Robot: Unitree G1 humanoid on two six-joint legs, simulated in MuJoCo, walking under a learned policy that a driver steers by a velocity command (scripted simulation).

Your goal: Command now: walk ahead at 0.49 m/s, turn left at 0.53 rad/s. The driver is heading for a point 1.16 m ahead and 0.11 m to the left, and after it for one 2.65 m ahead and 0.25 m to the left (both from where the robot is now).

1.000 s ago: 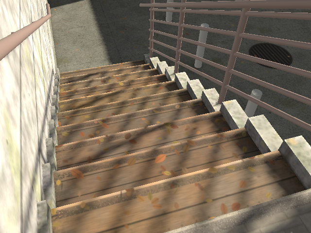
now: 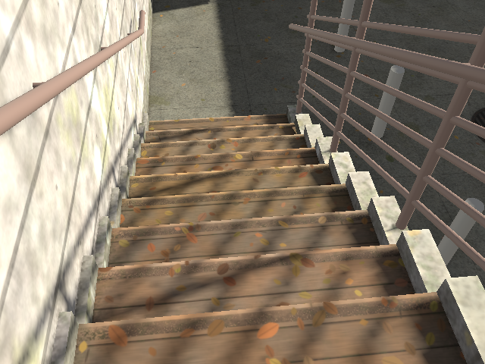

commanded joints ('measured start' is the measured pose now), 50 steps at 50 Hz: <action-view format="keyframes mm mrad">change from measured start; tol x32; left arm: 1 86 108 26 -111 21 12 -3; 13 -438 156 43 -246 -8 43 -35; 25 268 162 40 -61 9 48 -34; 50 319 107 -15 63 12 -38 -3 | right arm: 1 115 -132 -23 -36 15 5 -21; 27 519 -23 6 -14 28 11 -79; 50 -418 -32 1 -51 -12 -6 20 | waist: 1 50 125 -2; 21 -25 187 37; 28 -30 -355 -168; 50 141 -1 143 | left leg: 1 135 384 -623 -353 460 316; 14 400 262 -647 -147 206 247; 21 -91 94 -457 49 -78 53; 26 -534 -80 -242 1350 -516 -12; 28 -717 10 -159 1390 -205 -33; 35 -433 50 -234 447 382 -105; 46 -762 89 -240 152 547 -72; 50 -425 151 -87 -108 857 -88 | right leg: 1 -333 -19 184 133 -61 67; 14 -590 -38 259 -360 353 81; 24 457 -72 174 -1010 809 62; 26 740 -221 282 -473 1299 103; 29 405 -289 610 -917 -49 -38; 34 -92 -176 421 -908 220 -99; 45 550 -174 405 -766 206 -201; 50 261 -127 328 -730 93 -180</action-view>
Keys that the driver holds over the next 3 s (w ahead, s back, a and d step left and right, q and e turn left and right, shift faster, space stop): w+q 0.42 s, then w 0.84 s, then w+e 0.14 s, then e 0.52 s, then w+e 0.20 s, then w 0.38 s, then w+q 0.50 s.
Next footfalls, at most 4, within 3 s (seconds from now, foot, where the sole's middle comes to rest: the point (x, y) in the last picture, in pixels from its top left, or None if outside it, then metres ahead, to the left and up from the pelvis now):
0.50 right None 0.37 -0.20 -0.91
1.18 left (198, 351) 0.67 0.15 -1.07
1.80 right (233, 286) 1.01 0.03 -1.24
2.46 left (186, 296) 0.96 0.22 -1.24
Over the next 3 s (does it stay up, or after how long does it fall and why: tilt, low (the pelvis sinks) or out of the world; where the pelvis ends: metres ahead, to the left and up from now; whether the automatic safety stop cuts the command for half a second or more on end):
stays up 1.10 0.11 -0.50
